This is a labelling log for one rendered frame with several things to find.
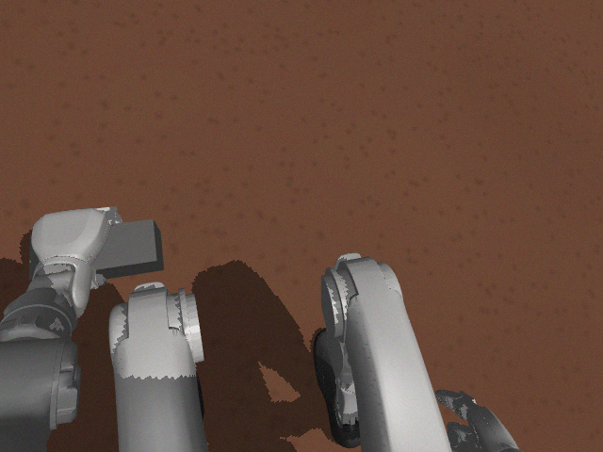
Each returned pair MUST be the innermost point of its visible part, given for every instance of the right robot hand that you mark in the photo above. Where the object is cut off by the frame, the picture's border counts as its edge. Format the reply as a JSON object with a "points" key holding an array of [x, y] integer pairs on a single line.
{"points": [[485, 432]]}

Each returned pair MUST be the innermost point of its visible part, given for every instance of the left robot hand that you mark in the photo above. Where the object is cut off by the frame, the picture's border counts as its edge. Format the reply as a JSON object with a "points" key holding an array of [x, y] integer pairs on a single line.
{"points": [[78, 233]]}

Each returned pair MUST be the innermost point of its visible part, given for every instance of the right robot foot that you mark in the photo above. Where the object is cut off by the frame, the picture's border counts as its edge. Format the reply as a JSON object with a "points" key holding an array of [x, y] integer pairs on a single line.
{"points": [[345, 435]]}

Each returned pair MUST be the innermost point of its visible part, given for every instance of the carton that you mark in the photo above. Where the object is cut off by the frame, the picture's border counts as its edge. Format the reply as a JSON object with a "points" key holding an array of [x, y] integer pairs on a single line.
{"points": [[131, 248]]}

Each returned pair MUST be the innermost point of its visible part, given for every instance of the left robot arm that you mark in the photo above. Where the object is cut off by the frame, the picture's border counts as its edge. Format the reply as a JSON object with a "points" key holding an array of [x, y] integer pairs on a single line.
{"points": [[39, 374]]}

